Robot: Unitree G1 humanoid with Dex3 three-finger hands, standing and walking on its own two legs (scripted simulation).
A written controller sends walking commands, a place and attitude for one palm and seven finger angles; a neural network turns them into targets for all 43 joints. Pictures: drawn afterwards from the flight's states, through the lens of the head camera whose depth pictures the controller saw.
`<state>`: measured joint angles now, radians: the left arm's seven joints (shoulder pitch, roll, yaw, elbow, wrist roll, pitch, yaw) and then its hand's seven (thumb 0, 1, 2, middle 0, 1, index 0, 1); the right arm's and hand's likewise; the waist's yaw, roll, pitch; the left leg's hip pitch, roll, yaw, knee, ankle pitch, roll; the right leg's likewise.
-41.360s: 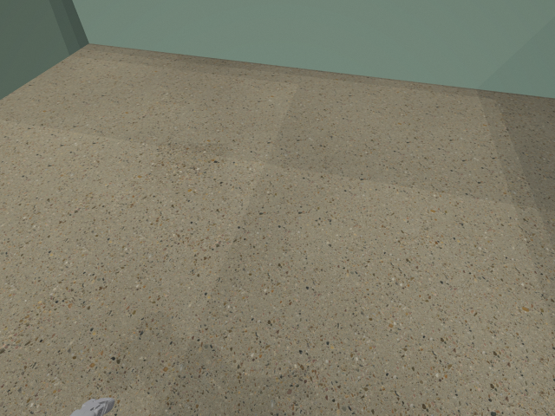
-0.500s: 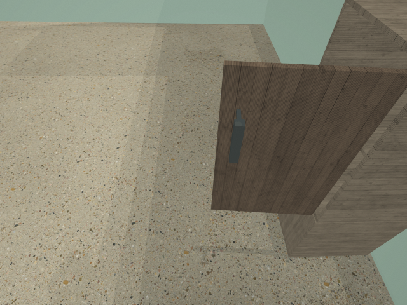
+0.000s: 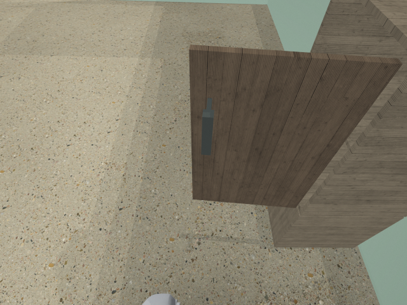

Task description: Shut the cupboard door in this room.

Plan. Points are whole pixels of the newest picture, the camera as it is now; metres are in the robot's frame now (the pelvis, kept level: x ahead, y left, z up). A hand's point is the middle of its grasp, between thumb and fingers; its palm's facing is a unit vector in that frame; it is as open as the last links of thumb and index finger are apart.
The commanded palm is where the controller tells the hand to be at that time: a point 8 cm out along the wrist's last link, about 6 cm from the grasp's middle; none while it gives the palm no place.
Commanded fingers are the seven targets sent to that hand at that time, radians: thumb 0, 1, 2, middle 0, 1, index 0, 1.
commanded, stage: shuffle to correct the standing spot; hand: left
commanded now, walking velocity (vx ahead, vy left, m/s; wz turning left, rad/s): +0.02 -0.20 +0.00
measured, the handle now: (207, 127) +0.47 +0.03 +0.06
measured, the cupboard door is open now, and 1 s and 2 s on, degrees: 85 85 85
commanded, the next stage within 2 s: come to a stop and stand still in 0.54 s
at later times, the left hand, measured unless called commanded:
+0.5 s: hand out of the picture +0.07 +0.12 -0.18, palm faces -0.01 -0.99 -0.17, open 7.4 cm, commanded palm none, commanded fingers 0.00 0.90 0.90 -0.20 -0.30 -0.20 -0.30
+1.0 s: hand out of the picture +0.06 +0.01 -0.18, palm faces +0.06 -0.98 -0.18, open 7.3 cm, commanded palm none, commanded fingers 0.00 0.90 0.90 -0.20 -0.30 -0.20 -0.30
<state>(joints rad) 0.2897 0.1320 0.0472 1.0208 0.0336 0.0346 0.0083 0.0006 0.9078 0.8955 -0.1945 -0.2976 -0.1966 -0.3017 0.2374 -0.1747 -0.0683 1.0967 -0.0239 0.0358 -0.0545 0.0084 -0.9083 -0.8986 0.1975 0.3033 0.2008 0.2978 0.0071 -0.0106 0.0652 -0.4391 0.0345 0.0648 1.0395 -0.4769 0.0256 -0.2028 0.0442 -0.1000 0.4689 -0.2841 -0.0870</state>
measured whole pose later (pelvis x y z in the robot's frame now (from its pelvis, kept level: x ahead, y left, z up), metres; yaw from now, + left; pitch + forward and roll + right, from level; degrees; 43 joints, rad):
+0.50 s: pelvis +0.02 -0.08 +0.01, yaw -1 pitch +1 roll -3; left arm 0.18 0.23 0.08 0.98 0.03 0.09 -0.02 0.00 0.91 0.90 -0.19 -0.30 -0.19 -0.30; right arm 0.25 -0.15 -0.05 1.04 -0.04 0.01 -0.05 0.01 -0.91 -0.90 0.20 0.30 0.21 0.30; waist -0.01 -0.02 0.11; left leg -0.22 0.14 0.08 0.46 -0.26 -0.03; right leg -0.46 -0.08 0.03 0.94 -0.37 0.06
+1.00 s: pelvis +0.02 -0.17 +0.00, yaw -1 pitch -1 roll +0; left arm 0.21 0.18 0.04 1.03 0.01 0.03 0.02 0.00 0.92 0.89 -0.20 -0.30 -0.20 -0.30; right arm 0.16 -0.14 -0.03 1.02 -0.02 0.03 -0.03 0.01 -0.92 -0.90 0.20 0.30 0.20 0.30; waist 0.03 -0.04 0.09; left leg -0.23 -0.02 0.10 0.54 -0.28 0.06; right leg -0.23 -0.03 -0.08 0.57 -0.31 -0.01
